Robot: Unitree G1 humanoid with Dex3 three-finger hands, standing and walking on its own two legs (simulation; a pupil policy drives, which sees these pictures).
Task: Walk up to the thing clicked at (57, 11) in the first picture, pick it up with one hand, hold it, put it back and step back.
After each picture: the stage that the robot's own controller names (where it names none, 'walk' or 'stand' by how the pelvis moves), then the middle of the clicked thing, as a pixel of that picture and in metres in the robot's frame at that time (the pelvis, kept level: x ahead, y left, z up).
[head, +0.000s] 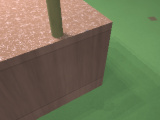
stand; (54, 15) +0.81 +0.14 +0.06
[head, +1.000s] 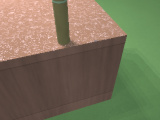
rise first; (61, 21) +0.74 +0.14 +0.07
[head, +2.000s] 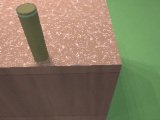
rise first; (34, 35) +0.56 +0.24 +0.07
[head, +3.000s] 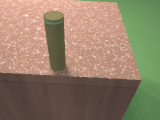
walk; (56, 44) +0.54 +0.10 +0.09
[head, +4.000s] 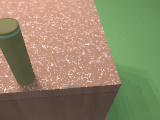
stand; (17, 56) +0.43 +0.23 +0.08
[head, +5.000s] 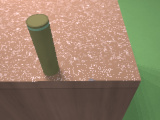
stand; (45, 48) +0.49 +0.16 +0.07
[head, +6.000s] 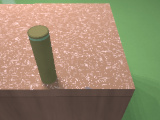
stand; (44, 57) +0.48 +0.16 +0.05
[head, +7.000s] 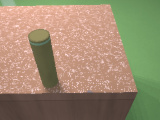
stand; (45, 61) +0.47 +0.16 +0.05
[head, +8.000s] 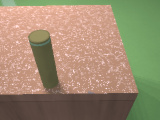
stand; (45, 62) +0.47 +0.16 +0.05
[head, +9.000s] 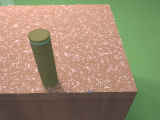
stand; (45, 61) +0.47 +0.15 +0.05
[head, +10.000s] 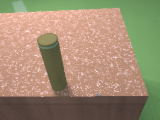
rise first; (54, 65) +0.46 +0.15 +0.06
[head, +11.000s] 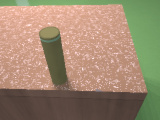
go down; (55, 58) +0.48 +0.15 +0.06
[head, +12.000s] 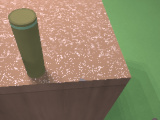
go down; (30, 48) +0.47 +0.14 +0.08
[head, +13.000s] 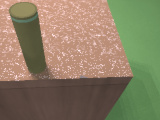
go down; (31, 43) +0.48 +0.14 +0.09
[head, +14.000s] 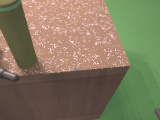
close in; (17, 35) +0.48 +0.15 +0.13
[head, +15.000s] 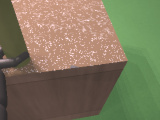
close; (8, 31) +0.49 +0.17 +0.13
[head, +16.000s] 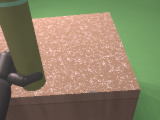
lift; (23, 46) +0.34 +0.15 +0.27
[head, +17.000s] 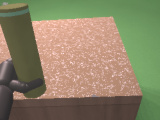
hold; (25, 54) +0.34 +0.16 +0.24
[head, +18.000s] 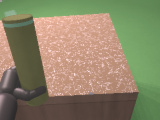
hold; (28, 63) +0.34 +0.15 +0.21
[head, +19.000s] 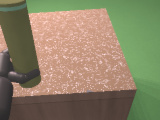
crouch; (21, 47) +0.38 +0.17 +0.23
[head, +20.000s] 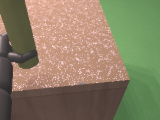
lower; (19, 29) +0.48 +0.16 +0.19
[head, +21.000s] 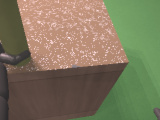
lower; (10, 28) +0.49 +0.16 +0.14
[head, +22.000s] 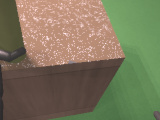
lower; (6, 24) +0.50 +0.16 +0.14
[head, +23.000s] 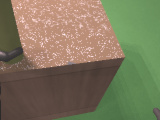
lower; (2, 24) +0.51 +0.16 +0.14
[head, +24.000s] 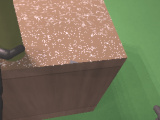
rest; (3, 22) +0.51 +0.16 +0.14
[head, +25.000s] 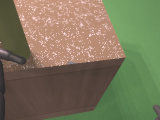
withdraw; (8, 27) +0.49 +0.15 +0.13
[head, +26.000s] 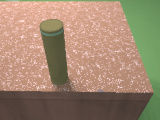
sink last; (56, 56) +0.45 +0.12 +0.11
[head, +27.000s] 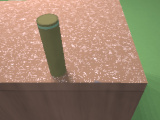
stand; (53, 48) +0.49 +0.14 +0.10
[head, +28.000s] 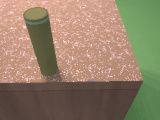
stand; (43, 46) +0.48 +0.15 +0.12
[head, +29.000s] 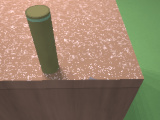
stand; (45, 44) +0.48 +0.14 +0.12
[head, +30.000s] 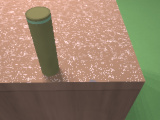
stand; (45, 45) +0.47 +0.14 +0.12
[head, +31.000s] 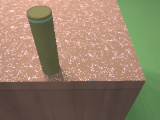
stand; (46, 45) +0.47 +0.14 +0.12
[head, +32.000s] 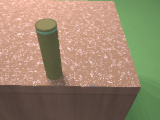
stand; (50, 52) +0.48 +0.14 +0.08
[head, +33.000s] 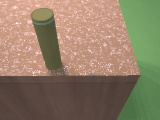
walk; (48, 43) +0.51 +0.14 +0.06
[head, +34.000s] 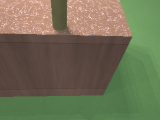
walk; (59, 3) +0.71 +0.12 +0.06
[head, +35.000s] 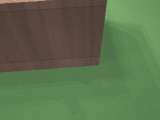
walk; out of the picture +1.03 +0.23 +0.09
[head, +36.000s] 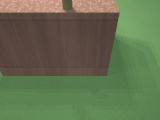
stand; out of the picture +1.09 +0.13 +0.06
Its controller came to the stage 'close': yes
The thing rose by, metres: 0.21
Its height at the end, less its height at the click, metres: +0.00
